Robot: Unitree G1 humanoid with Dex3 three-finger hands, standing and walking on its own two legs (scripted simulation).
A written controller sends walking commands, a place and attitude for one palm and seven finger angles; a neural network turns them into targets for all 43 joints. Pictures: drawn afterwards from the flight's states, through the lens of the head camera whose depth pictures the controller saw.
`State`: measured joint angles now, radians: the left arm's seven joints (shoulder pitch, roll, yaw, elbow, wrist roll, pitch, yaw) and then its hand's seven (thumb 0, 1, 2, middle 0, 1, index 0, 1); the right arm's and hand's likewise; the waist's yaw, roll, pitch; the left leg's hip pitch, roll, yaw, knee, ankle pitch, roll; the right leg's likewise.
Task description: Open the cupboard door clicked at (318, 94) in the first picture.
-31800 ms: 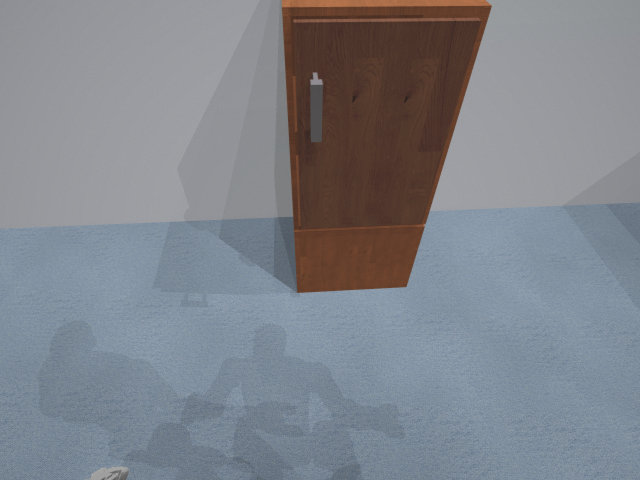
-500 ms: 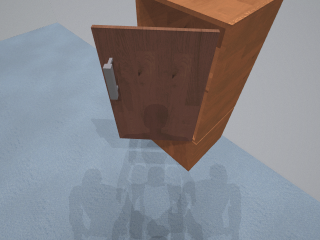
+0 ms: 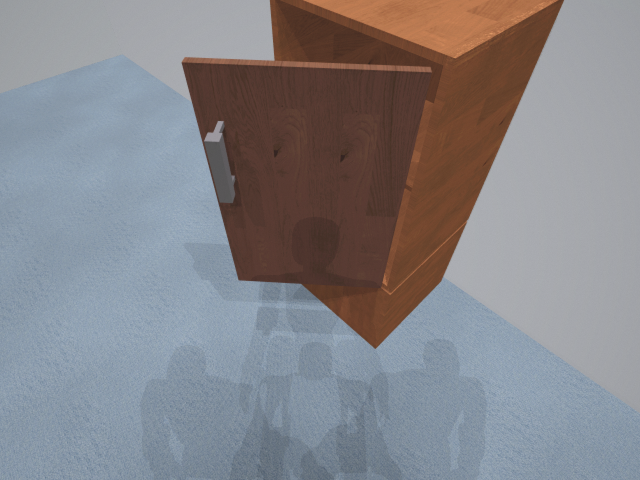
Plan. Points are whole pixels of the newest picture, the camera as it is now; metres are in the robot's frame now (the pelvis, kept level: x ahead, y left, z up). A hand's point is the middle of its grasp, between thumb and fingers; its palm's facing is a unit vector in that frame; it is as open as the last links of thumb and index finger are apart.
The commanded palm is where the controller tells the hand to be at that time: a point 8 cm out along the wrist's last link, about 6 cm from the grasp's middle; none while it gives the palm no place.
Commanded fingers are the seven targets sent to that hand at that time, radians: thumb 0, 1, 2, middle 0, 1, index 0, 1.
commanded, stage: look again from close up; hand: left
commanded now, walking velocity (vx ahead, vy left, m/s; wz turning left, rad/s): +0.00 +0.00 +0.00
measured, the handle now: (223, 162) +0.62 +0.22 +0.03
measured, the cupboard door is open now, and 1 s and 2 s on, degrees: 42 42 42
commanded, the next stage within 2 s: shuffle to correct the standing spot in 0.44 s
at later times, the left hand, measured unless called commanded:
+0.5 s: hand out of the picture -0.01 +0.23 -0.18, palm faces +0.00 -0.98 -0.21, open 7.4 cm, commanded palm none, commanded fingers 0.00 0.90 0.90 -0.20 -0.30 -0.20 -0.30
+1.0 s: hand out of the picture -0.01 +0.19 -0.20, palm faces +0.07 -0.99 -0.13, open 7.4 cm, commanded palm none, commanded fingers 0.00 0.90 0.90 -0.20 -0.30 -0.20 -0.30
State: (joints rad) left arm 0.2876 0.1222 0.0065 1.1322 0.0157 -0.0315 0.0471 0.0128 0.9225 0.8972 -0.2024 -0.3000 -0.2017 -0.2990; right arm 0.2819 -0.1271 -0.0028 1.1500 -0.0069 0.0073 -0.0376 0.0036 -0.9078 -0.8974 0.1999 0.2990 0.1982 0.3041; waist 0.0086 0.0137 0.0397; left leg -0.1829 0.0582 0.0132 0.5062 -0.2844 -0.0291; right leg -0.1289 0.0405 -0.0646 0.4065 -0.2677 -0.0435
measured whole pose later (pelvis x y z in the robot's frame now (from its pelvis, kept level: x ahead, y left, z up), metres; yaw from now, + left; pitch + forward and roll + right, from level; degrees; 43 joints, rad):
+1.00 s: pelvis +0.06 +0.04 -0.02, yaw +0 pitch +1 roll -1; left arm 0.42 0.13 0.02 1.11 0.03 -0.05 0.02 0.00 0.90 0.90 -0.20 -0.30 -0.20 -0.30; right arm 0.27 -0.16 -0.01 1.07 -0.02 -0.04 -0.01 0.01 -0.92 -0.90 0.20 0.30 0.20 0.30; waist 0.03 -0.03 0.03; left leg -0.32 0.01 0.10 0.64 -0.35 0.04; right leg -0.14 -0.02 -0.04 0.59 -0.45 0.00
